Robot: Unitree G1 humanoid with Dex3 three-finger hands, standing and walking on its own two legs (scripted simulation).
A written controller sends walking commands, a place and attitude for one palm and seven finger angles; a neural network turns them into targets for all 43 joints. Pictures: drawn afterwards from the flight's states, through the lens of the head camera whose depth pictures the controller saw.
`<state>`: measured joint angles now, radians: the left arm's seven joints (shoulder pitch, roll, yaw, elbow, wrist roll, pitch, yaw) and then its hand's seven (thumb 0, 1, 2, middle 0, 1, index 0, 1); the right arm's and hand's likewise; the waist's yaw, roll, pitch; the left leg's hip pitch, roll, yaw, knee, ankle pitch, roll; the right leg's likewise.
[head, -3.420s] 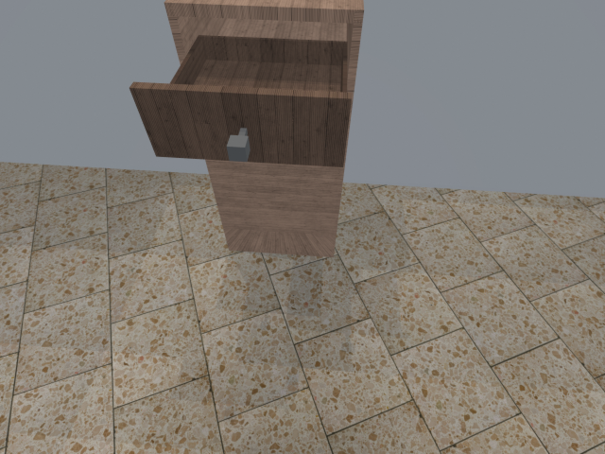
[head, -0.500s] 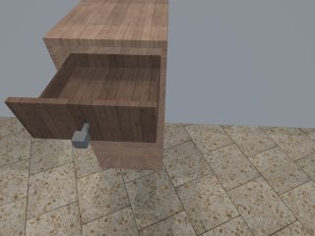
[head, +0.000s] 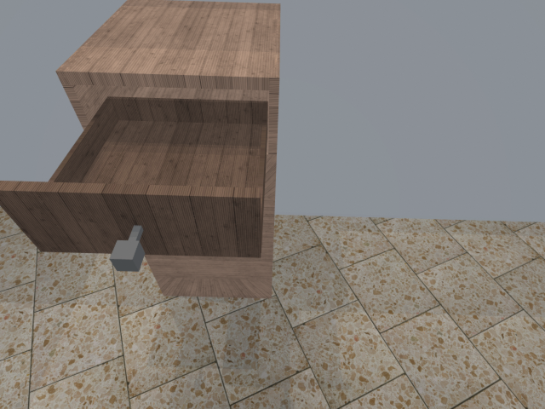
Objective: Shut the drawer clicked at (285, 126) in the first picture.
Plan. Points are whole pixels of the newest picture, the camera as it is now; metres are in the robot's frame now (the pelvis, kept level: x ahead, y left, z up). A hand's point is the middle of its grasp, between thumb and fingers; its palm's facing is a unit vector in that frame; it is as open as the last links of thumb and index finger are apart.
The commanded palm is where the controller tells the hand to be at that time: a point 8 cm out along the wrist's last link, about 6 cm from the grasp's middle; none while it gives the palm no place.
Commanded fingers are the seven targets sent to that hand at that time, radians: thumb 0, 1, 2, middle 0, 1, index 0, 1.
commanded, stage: look again from close up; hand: left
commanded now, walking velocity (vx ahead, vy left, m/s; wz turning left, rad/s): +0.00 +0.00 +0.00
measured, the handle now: (131, 246) +0.33 +0.24 +0.06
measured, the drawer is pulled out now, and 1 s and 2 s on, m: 0.30 0.29 0.29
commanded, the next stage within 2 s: raise the hand and make a fist in 0.32 s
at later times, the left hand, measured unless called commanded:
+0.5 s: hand out of the picture +0.10 +0.19 -0.13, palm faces +0.17 -0.96 -0.22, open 7.2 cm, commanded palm +0.12 +0.22 -0.06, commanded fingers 0.00 0.90 0.90 -0.30 -0.41 -0.30 -0.41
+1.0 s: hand (148, 382) +0.15 +0.16 +0.03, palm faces +0.12 -0.99 -0.07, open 5.2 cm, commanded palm +0.12 +0.22 +0.02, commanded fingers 0.00 0.90 0.90 -0.80 -0.95 -0.80 -0.95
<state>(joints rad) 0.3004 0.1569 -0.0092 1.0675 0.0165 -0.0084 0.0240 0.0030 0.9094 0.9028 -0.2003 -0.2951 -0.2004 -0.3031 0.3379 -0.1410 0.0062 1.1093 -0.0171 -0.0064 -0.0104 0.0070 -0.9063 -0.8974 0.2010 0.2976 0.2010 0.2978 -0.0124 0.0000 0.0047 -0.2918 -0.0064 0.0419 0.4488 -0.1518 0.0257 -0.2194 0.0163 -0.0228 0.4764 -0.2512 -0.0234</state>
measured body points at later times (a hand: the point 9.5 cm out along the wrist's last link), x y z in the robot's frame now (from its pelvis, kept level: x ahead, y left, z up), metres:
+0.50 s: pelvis +0.03 +0.00 +0.00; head +0.04 +0.00 +0.45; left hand +0.09 +0.24 -0.12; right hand +0.08 -0.23 -0.14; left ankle +0.06 +0.10 -0.74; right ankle +0.00 -0.10 -0.74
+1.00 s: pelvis +0.00 -0.02 -0.07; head +0.02 -0.03 +0.38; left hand +0.14 +0.22 +0.04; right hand +0.24 -0.22 -0.12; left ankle +0.06 +0.10 -0.74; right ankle +0.00 -0.11 -0.74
